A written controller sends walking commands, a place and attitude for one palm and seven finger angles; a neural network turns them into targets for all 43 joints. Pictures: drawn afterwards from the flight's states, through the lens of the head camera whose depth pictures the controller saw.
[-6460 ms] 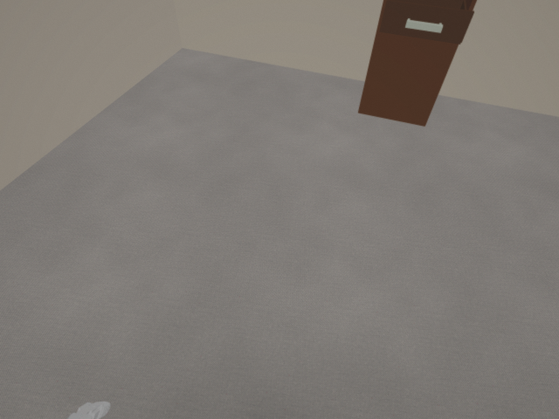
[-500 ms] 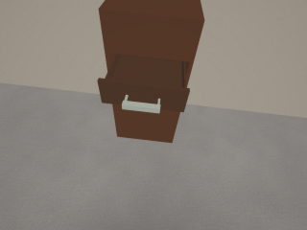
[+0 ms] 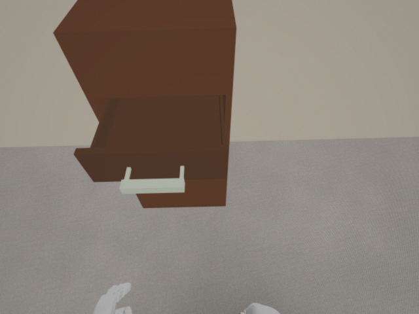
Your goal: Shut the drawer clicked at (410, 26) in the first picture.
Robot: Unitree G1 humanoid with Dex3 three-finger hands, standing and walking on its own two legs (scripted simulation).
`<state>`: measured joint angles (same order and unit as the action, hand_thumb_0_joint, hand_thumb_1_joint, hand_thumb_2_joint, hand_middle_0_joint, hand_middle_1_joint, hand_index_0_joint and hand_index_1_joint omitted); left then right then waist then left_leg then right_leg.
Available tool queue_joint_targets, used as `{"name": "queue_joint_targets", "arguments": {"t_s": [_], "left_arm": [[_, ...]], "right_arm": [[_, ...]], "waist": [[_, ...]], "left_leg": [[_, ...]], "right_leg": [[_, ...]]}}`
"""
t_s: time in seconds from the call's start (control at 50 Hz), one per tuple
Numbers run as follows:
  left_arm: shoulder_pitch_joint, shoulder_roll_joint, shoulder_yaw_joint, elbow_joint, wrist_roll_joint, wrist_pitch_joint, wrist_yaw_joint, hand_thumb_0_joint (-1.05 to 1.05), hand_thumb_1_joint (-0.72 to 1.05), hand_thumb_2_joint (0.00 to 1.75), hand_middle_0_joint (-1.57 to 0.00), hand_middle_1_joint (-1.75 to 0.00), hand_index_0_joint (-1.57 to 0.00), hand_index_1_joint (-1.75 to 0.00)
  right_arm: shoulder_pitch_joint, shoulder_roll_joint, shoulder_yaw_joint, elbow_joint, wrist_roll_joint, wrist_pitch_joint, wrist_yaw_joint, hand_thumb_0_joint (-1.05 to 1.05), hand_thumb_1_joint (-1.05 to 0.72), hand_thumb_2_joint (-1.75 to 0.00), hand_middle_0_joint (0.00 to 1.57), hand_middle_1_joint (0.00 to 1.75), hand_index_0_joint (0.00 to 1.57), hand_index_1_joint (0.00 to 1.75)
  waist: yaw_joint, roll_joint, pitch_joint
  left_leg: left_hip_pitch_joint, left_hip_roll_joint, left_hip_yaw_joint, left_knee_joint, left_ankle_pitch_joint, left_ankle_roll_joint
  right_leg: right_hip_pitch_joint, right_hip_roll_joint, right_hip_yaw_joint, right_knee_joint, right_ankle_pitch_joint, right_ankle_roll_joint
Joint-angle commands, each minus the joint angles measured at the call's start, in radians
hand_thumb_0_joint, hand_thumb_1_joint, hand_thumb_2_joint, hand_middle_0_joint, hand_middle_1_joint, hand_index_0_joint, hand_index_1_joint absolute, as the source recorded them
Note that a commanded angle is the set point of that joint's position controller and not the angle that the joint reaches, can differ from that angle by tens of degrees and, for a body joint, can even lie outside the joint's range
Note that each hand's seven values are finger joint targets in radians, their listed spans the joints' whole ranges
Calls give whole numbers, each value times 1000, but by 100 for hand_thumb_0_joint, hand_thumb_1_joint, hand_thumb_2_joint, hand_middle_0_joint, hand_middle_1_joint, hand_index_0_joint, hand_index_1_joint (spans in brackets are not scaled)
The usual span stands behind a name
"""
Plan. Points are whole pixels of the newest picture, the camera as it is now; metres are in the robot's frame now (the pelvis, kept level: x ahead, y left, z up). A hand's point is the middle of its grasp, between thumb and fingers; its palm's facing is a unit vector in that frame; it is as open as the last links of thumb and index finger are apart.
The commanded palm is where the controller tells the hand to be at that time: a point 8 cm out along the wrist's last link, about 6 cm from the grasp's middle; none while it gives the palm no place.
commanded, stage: come to a stop and stand still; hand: left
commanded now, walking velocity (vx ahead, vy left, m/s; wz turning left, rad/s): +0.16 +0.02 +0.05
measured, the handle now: (154, 178) +0.45 +0.15 -0.09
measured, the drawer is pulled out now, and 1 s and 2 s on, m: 0.21 0.21 0.21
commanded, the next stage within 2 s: look again from close up in 1.28 s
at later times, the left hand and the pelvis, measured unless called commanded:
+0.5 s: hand out of the picture +0.07 +0.19 -0.16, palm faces +0.06 -0.97 -0.22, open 7.4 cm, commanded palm none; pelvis +0.06 +0.00 +0.01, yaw -1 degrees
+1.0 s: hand out of the picture +0.04 +0.12 -0.15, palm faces +0.02 -0.97 -0.24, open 7.3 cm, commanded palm none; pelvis +0.00 -0.06 +0.01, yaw +0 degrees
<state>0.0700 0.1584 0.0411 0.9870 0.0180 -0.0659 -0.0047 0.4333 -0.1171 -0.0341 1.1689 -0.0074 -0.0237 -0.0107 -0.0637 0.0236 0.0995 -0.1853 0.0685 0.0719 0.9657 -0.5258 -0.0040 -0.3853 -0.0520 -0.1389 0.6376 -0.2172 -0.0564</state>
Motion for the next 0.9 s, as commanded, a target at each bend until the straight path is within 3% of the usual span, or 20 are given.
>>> {"name": "queue_joint_targets", "arguments": {"t_s": [0.0,0.06,0.18,0.22,0.26,0.32,0.42,0.54,0.56,0.58,0.6,0.62,0.66,0.7,0.72,0.76,0.78,0.8,0.84,0.88], "left_arm": [[203,148,35,31,-6,2,29,0,90,90,-20,-30,-20,-30],[164,103,19,37,2,-5,33,0,90,90,-20,-30,-20,-30],[161,117,7,51,-2,23,39,0,90,90,-20,-30,-20,-30],[146,135,10,56,-7,37,43,0,90,90,-20,-30,-20,-30],[198,105,3,52,-13,58,48,0,90,90,-20,-30,-20,-30],[235,97,-1,51,-12,88,51,0,90,90,-20,-30,-20,-30],[252,101,14,46,-5,100,43,0,90,90,-20,-30,-20,-30],[279,71,9,24,-4,96,40,0,90,90,-20,-30,-20,-30],[380,100,-11,40,2,75,62,0,90,90,-20,-30,-20,-30],[293,166,6,-36,22,66,60,0,90,90,-20,-30,-20,-30],[268,189,2,-62,23,53,59,0,90,90,-20,-30,-20,-30],[243,201,4,-87,22,38,62,0,90,90,-20,-30,-20,-30],[198,189,17,-99,15,25,69,0,90,90,-20,-30,-20,-30],[183,165,7,-109,12,40,66,0,90,90,-20,-30,-20,-30],[171,149,4,-111,9,49,64,0,90,90,-20,-30,-20,-30],[224,110,-4,-105,-1,67,58,0,90,90,-20,-30,-20,-30],[239,114,-3,-90,-1,78,56,0,90,90,-20,-30,-20,-30],[259,118,-3,-80,3,81,53,0,90,90,-20,-30,-20,-30],[309,108,-6,-60,5,73,46,0,90,90,-20,-30,-20,-30],[304,120,-6,-52,2,66,42,0,90,90,-20,-30,-20,-30]], "right_arm": [[-64,-72,-19,-105,-10,-15,-5,0,-90,-90,20,30,20,30],[-7,-43,-13,-85,-14,7,-2,0,-90,-90,20,30,20,30],[-109,-46,12,-101,-3,18,-9,0,-90,-90,20,30,20,30],[-110,-75,2,-95,1,21,-11,0,-90,-90,20,30,20,30],[-148,-151,-9,-118,-4,12,-16,0,-90,-90,20,30,20,30],[-222,-210,-20,-145,-4,23,-28,0,-90,-90,20,30,20,30],[-283,-220,-36,-186,-9,34,-40,0,-90,-90,20,30,20,30],[-292,-227,-56,-198,-13,46,-23,0,-90,-90,20,30,20,30],[-327,-275,-72,-237,8,27,-28,0,-90,-90,20,30,20,30],[-273,-148,-49,-281,6,34,3,0,-90,-90,20,30,20,30],[-282,-123,-35,-309,-8,44,15,0,-90,-90,20,30,20,30],[-256,-100,-28,-315,-15,49,22,0,-90,-90,20,30,20,30],[-231,-111,-22,-322,-4,42,20,0,-90,-90,20,30,20,30],[-179,-102,-17,-299,-1,40,11,0,-90,-90,20,30,20,30],[-147,-98,-13,-272,-4,37,11,0,-90,-90,20,30,20,30],[-131,-151,-7,-263,-18,28,8,0,-90,-90,20,30,20,30],[-152,-164,-9,-263,-21,32,7,0,-90,-90,20,30,20,30],[-178,-181,-12,-266,-24,36,7,0,-90,-90,20,30,20,30],[-187,-180,-9,-262,-22,34,5,0,-90,-90,20,30,20,30],[-152,-154,-4,-247,-22,39,5,0,-90,-90,20,30,20,30]], "waist": [[89,-65,-102],[29,-116,-109],[54,-155,-125],[36,-164,-126],[59,21,-120],[76,242,-82],[72,98,-155],[67,147,-182],[121,-23,-194],[78,-291,-106],[73,-208,-102],[48,-7,-167],[32,-271,-163],[17,-232,-112],[8,-136,-49],[45,97,50],[58,167,78],[76,149,102],[101,65,50],[83,-13,14]], "left_leg": [[-341,56,-75,273,112,10],[-245,54,-36,87,146,-18],[-89,-6,-6,-325,264,-45],[11,-2,-5,-488,415,-44],[103,117,-101,-540,817,11],[-23,257,-228,-667,892,137],[84,264,-189,-606,933,201],[18,219,-175,-616,631,160],[53,189,-116,-338,736,72],[-246,1,14,-237,218,20],[-263,-34,-1,-96,52,4],[-200,-37,-3,-88,95,-6],[-233,-28,-27,-98,120,16],[-85,-40,-2,-288,199,13],[-3,-33,2,-399,271,15],[-116,87,-176,-568,218,77],[-260,107,-255,-684,-49,95],[-359,104,-280,-732,-178,101],[-358,68,-226,-700,-144,88],[-265,6,-140,-606,-34,57]], "right_leg": [[253,-314,313,-357,321,-152],[157,-249,160,-374,386,-118],[188,-179,124,-300,545,-88],[174,-162,105,-235,471,-50],[92,-85,92,-160,245,30],[134,-2,55,30,-231,76],[-6,11,143,311,-319,80],[102,12,95,54,-249,78],[48,-32,205,-258,-63,63],[108,-134,347,-338,16,24],[62,-214,410,-333,41,-56],[85,-224,386,-293,124,-109],[150,-185,314,-194,346,-117],[44,-147,240,-165,217,-81],[-39,-115,206,-157,31,-51],[-56,10,161,-117,-267,12],[22,30,120,-95,-341,21],[82,45,119,-76,-314,22],[144,30,147,-131,-298,16],[69,-12,225,-240,-407,-5]]}}
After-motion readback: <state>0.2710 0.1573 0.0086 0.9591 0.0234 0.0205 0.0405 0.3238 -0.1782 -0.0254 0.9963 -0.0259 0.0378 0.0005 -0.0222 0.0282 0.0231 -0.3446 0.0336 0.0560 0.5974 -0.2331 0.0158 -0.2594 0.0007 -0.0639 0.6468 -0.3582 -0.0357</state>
